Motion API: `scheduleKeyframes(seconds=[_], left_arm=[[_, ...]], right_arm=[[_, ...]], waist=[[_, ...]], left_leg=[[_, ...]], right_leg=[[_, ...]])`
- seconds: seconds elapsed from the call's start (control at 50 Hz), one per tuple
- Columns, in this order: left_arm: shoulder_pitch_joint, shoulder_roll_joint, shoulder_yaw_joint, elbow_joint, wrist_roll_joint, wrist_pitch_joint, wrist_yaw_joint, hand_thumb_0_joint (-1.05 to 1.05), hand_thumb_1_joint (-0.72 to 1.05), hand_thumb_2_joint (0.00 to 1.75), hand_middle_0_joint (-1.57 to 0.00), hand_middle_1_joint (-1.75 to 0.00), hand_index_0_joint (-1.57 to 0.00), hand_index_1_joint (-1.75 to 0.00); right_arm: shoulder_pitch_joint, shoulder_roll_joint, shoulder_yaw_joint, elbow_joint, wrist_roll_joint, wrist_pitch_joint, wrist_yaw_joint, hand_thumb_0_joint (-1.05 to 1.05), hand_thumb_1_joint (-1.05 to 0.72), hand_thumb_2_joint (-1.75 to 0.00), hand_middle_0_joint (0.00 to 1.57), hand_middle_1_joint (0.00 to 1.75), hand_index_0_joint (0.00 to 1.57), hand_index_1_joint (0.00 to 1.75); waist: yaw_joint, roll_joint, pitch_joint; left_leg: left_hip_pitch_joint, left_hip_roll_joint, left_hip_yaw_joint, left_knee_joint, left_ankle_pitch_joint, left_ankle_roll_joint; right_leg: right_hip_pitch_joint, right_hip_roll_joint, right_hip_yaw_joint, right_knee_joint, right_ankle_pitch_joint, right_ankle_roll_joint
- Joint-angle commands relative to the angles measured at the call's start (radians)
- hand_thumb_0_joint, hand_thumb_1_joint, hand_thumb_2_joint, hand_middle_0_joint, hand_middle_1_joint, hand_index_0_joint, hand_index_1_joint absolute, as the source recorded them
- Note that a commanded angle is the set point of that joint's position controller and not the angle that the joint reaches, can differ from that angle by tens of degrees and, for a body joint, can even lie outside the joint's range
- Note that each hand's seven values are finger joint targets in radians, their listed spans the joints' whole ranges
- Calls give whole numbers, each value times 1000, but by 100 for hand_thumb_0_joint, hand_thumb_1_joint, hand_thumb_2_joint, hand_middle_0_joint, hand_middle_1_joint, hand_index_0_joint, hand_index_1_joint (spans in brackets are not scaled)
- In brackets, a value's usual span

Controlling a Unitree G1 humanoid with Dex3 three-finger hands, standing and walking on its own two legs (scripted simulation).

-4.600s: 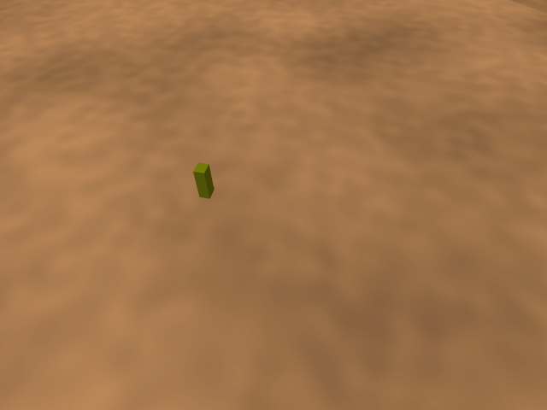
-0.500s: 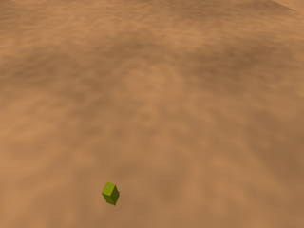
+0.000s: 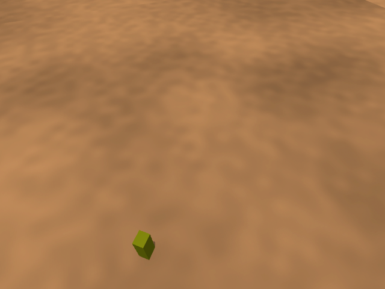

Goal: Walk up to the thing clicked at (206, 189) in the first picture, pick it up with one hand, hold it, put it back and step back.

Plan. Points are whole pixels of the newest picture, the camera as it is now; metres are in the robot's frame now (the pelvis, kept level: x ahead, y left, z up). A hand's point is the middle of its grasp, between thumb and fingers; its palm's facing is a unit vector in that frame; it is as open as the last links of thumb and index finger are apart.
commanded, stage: stand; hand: left
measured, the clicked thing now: (144, 245) +0.43 +0.27 -0.69
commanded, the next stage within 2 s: none
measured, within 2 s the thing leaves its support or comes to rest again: neither
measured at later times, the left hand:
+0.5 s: hand out of the picture +0.09 +0.25 -0.15, palm faces +0.00 -0.94 -0.35, open 7.4 cm
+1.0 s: hand out of the picture +0.09 +0.24 -0.15, palm faces +0.00 -0.94 -0.35, open 7.4 cm
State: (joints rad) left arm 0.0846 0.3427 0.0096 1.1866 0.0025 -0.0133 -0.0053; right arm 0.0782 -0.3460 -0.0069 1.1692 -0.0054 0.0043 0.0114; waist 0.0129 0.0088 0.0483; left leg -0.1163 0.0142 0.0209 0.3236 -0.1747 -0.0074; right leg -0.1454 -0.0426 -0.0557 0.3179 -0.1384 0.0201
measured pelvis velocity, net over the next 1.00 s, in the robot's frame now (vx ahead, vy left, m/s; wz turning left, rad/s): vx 0.02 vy -0.01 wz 0.01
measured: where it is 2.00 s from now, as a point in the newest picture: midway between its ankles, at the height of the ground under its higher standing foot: outside the picture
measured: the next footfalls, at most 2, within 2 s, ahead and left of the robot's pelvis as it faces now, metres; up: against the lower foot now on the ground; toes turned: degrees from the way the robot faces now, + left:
none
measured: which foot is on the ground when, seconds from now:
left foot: down 0.00-1.00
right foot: down 0.00-1.00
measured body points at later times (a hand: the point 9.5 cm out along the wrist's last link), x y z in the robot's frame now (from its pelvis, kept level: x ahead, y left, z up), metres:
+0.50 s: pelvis +0.01 -0.01 +0.00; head +0.02 -0.01 +0.45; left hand +0.09 +0.30 -0.13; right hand +0.10 -0.31 -0.13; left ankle +0.00 +0.12 -0.75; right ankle +0.02 -0.13 -0.75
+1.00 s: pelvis +0.02 -0.01 +0.00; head +0.02 -0.02 +0.45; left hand +0.09 +0.29 -0.13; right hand +0.10 -0.31 -0.13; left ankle +0.00 +0.12 -0.75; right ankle +0.02 -0.13 -0.75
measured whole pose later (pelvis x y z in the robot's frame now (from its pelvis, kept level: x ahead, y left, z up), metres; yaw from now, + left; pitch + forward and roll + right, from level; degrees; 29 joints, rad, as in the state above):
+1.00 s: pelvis +0.02 -0.01 +0.00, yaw +0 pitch -2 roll +0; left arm 0.10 0.35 0.00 1.15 0.01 -0.01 0.00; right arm 0.10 -0.35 0.00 1.14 -0.01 0.00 0.00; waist 0.00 0.01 0.04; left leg -0.08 0.03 0.01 0.30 -0.19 -0.03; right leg -0.11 -0.02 -0.07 0.31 -0.16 0.00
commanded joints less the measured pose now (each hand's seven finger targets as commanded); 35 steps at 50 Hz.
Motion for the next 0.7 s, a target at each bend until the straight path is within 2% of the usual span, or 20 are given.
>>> scheduleKeyframes(seconds=[0.0,0.14,0.24,0.3,0.44,0.5,0.52,0.68], left_arm=[[-50,213,33,-65,10,-19,12,0,90,90,-20,-30,-20,-30],[-50,218,31,-77,9,-21,12,0,90,90,-20,-30,-20,-30],[-51,220,34,-82,7,-21,13,0,90,90,-20,-30,-20,-30],[-54,218,32,-85,8,-20,12,0,90,90,-20,-30,-20,-30],[-48,217,32,-90,9,-21,14,0,90,90,-20,-30,-20,-30],[-50,221,32,-93,8,-21,14,0,90,90,-20,-30,-20,-30],[-51,223,34,-94,8,-21,13,0,90,90,-20,-30,-20,-30],[-37,222,32,-95,8,-21,14,0,90,90,-20,-30,-20,-30]], right_arm=[[-51,-214,-34,-64,-8,-32,-12,0,-90,-90,20,30,20,30],[-52,-214,-33,-72,-5,-35,-15,0,-90,-90,20,30,20,30],[-43,-213,-33,-76,-4,-35,-17,0,-90,-90,20,30,20,30],[-44,-217,-31,-76,-3,-34,-17,0,-90,-90,20,30,20,30],[-43,-215,-30,-84,-3,-31,-16,0,-90,-90,20,30,20,30],[-45,-216,-30,-84,-4,-32,-16,0,-90,-90,20,30,20,30],[-36,-221,-30,-85,-5,-31,-17,0,-90,-90,20,30,20,30],[-36,-216,-29,-87,-2,-31,-18,0,-90,-90,20,30,20,30]], waist=[[-10,1,-84],[-11,-14,-82],[-15,-9,-102],[-16,4,-87],[-16,-11,-98],[-15,-13,-86],[-18,-6,-98],[-14,-11,-98]], left_leg=[[-39,123,-107,-78,65,19],[-10,124,-104,-67,109,16],[0,126,-96,-56,172,15],[-13,123,-97,-58,132,13],[11,127,-94,-47,159,17],[4,125,-97,-55,142,12],[9,128,-91,-50,157,16],[23,129,-94,-51,173,14]], right_leg=[[61,-101,98,-40,49,-23],[43,-105,97,-43,58,-23],[77,-111,93,-33,136,-24],[73,-110,97,-46,102,-24],[77,-113,93,-49,147,-26],[68,-107,92,-52,115,-25],[82,-114,98,-48,141,-28],[75,-107,90,-48,149,-26]])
